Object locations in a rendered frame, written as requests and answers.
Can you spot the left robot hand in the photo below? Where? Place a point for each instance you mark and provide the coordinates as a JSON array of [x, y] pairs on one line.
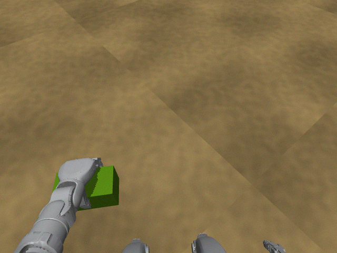
[[82, 170]]

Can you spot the right robot hand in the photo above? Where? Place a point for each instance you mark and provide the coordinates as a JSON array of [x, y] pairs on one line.
[[272, 247]]

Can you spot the left robot arm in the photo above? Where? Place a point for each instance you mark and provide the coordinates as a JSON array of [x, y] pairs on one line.
[[55, 219]]

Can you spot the carton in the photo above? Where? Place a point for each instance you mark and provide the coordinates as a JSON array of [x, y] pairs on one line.
[[103, 188]]

